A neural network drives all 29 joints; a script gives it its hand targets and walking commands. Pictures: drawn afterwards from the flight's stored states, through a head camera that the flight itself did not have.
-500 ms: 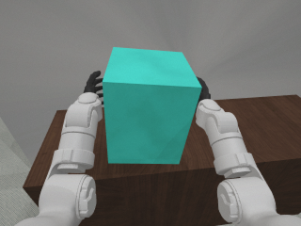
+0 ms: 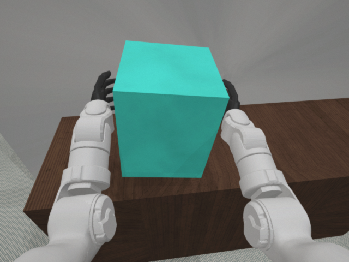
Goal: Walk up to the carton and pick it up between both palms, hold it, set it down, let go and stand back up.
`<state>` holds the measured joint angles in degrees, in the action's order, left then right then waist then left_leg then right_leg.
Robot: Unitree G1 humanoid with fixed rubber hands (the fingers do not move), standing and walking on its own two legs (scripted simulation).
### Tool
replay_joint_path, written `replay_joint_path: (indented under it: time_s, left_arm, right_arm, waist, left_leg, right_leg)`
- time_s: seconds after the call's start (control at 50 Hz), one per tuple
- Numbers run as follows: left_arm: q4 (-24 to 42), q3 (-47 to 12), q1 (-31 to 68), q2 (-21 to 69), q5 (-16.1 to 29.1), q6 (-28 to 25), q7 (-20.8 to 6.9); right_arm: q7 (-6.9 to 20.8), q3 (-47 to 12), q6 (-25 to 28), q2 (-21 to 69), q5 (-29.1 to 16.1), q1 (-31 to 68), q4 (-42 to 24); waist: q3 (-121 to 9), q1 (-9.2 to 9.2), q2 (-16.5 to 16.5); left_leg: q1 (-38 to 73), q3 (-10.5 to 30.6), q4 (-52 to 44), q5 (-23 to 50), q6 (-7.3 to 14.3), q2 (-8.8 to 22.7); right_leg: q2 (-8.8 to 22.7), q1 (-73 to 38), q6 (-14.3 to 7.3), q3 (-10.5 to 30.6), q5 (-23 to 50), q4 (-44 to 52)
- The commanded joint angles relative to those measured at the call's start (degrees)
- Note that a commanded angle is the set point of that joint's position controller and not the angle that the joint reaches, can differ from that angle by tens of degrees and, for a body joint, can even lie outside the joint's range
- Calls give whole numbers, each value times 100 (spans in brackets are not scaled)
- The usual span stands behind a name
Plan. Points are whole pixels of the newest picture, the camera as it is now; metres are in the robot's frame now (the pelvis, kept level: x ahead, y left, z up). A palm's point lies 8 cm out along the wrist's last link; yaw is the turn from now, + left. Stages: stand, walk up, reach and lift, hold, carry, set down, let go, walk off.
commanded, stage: set down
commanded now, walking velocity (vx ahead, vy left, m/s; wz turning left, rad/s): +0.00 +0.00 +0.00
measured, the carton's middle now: (165, 112) +0.44 +0.03 +0.16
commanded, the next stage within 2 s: none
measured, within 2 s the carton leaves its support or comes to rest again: neither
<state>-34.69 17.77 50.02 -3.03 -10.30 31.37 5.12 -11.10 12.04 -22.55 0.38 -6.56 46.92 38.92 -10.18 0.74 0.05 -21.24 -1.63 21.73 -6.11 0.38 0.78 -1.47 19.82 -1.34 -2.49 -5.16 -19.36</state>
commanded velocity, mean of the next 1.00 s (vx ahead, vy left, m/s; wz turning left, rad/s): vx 0.00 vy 0.00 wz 0.00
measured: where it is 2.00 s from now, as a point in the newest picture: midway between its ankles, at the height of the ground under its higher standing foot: outside the picture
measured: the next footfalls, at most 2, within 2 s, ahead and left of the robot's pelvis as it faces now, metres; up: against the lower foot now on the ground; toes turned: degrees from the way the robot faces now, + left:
none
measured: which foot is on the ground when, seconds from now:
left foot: down 0.00-1.00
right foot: down 0.00-1.00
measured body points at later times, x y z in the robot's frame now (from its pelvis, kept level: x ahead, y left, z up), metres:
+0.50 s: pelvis +0.03 +0.00 +0.00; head +0.03 +0.01 +0.45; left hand +0.43 +0.18 +0.15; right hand +0.43 -0.11 +0.12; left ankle +0.05 +0.11 -0.74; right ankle +0.05 -0.10 -0.74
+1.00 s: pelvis +0.04 +0.00 +0.00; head +0.06 +0.00 +0.45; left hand +0.45 +0.17 +0.13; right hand +0.45 -0.12 +0.11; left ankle +0.05 +0.11 -0.74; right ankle +0.05 -0.10 -0.74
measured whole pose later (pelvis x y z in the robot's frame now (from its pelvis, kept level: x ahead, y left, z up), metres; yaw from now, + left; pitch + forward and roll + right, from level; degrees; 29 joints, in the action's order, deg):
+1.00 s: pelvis +0.04 +0.00 +0.00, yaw +0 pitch +8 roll +0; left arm -28.4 13.2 38.4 -0.6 -8.9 21.8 7.5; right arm -9.5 6.1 -9.7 -0.7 -7.6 38.1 38.0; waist -7.1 0.9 0.2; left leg -20.0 -1.5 19.2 -7.4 0.4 0.7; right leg -1.6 18.6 -1.3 -2.5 -6.7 -17.0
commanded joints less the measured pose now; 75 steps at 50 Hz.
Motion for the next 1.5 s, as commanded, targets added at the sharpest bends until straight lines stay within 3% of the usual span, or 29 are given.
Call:
replay_joint_path:
  time_s: [0.0,0.1,0.18,0.24,0.32,0.42,0.6,0.68,0.76,0.92,1.08,1.26,1.48]
  left_arm:
    - [916,-1757,4225,3830,559,-816,-1016]
    - [1672,-2555,3332,4157,762,-951,-844]
    - [2433,-3324,2877,4492,991,-936,-733]
    - [3038,-3889,2729,4735,1204,-876,-643]
    - [3559,-4261,2679,4723,1346,-811,-511]
    - [3543,-4193,2846,4634,1340,-725,-387]
    - [1805,-2944,3219,4347,775,-685,-517]
    - [1383,-2453,3322,4098,582,-788,-605]
    - [1343,-2249,3501,4007,519,-1067,-634]
    - [1653,-2492,3508,4145,552,-1680,-543]
    - [1552,-2303,2796,4037,293,-1702,-536]
    - [1401,-2073,2746,4001,179,-1840,-524]
    - [735,-1996,3045,4091,121,-2366,-386]
  right_arm:
    - [937,-2102,1186,3624,-46,5762,-1269]
    - [761,-3124,1496,3658,-536,5459,-2365]
    - [598,-3904,1691,3691,-982,5389,-3412]
    - [505,-4225,1794,3655,-1240,5410,-4296]
    - [501,-4231,1699,3365,-1353,5086,-4640]
    - [664,-4003,1522,3095,-1210,4786,-4200]
    - [981,-3092,1539,3029,-582,5305,-2456]
    - [1120,-2810,1576,3080,-275,5229,-1944]
    - [1213,-2716,1700,3212,-47,5087,-1653]
    - [1271,-2953,2116,3456,57,4751,-1590]
    - [1226,-3077,2245,3160,42,4347,-1505]
    - [1315,-2886,2434,3022,198,4371,-1320]
    - [1574,-1954,2882,2817,816,4352,-398]
  waist:
    - [-3164,303,160]
    - [-4255,413,99]
    - [-4561,364,36]
    - [-4561,274,-17]
    - [-4427,189,-115]
    - [-4080,195,-158]
    - [-2743,479,106]
    - [-2573,605,291]
    - [-2871,682,326]
    - [-3936,755,173]
    - [-3619,866,257]
    - [-3685,1016,235]
    - [-3708,997,105]
  left_leg:
    - [2037,77,-464,288,75,-221]
    - [2583,118,75,2162,-143,-216]
    - [2918,230,429,3390,-291,-189]
    - [3177,338,629,4052,-359,-151]
    - [3619,453,697,4185,-408,-86]
    - [3705,452,531,3445,-391,-46]
    - [2647,288,-139,979,-104,-92]
    - [2298,207,-307,514,45,-108]
    - [2294,161,-287,765,53,-95]
    - [2409,160,-1,2113,-154,-55]
    - [2395,156,59,2569,-198,-32]
    - [2304,109,48,2581,-198,21]
    - [2365,24,90,2436,-289,170]
  right_leg:
    - [-50,-2467,359,10,130,347]
    - [-215,-3055,255,-24,1836,136]
    - [-315,-3063,224,-54,2790,25]
    - [-407,-2704,194,-83,2928,46]
    - [-494,-1994,125,-178,2084,252]
    - [-463,-1452,46,-226,882,483]
    - [-246,-1171,3,-177,-700,597]
    - [-148,-1394,76,-121,-835,529]
    - [-92,-1755,158,-102,-359,396]
    - [-127,-2245,176,-97,1216,149]
    - [-130,-2449,190,-69,1904,134]
    - [-120,-2216,156,-88,1709,144]
    - [-159,-1351,-22,-198,670,311]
